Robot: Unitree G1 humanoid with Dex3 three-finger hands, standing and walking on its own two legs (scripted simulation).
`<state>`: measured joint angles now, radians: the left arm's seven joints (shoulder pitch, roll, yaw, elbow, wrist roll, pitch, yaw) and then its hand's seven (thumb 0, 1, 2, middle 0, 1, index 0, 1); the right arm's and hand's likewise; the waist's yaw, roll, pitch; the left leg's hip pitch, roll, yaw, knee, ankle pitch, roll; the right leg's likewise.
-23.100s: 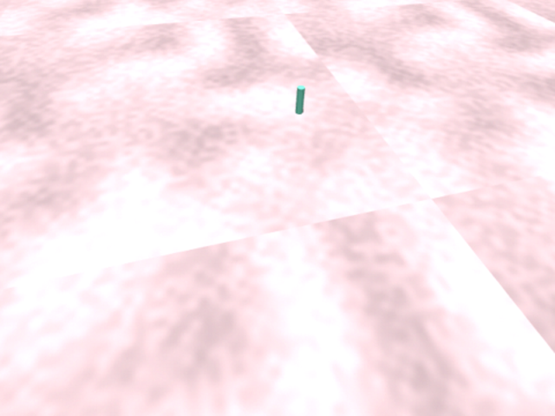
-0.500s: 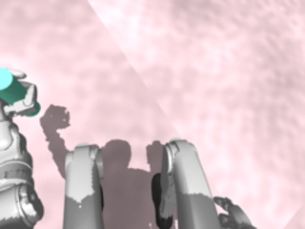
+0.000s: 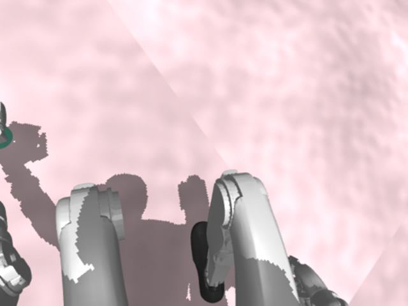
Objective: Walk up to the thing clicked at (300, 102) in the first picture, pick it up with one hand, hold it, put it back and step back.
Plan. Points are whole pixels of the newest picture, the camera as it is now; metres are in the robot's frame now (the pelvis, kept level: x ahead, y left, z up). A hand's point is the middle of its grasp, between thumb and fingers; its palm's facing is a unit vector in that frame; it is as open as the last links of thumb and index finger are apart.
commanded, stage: crouch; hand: left
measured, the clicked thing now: out of the picture +0.43 +0.33 -0.09
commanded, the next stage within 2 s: lower in 0.28 s
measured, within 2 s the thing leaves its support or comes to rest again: rests again in 1.64 s
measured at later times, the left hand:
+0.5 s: hand out of the picture +0.45 +0.32 -0.12, palm faces +0.45 -0.89 -0.03, open 6.3 cm
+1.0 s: hand (7, 126) +0.45 +0.32 -0.18, palm faces +0.47 -0.88 -0.02, open 6.3 cm
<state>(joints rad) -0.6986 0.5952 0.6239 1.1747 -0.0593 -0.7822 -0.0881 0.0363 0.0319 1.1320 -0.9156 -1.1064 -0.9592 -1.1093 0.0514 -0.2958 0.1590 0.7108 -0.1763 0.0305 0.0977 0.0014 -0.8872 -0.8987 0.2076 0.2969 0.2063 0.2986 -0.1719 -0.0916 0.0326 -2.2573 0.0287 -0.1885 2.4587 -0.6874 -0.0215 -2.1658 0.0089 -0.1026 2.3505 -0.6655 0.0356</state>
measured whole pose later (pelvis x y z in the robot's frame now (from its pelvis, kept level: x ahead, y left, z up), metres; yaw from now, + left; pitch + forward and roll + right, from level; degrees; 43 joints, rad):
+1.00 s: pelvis +0.00 +0.01 -0.03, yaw -5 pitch +18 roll -14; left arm -0.70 0.84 0.70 1.38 -0.07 -0.93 -0.04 0.04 0.03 1.14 -0.92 -1.10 -0.97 -1.10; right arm -0.08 -0.37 0.39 0.61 -0.30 0.05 0.13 0.00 -0.91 -0.90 0.21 0.30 0.21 0.30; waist -0.25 -0.21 0.24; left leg -2.26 0.02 -0.31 2.62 -0.71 -0.02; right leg -2.13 0.05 -0.19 2.42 -0.64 0.07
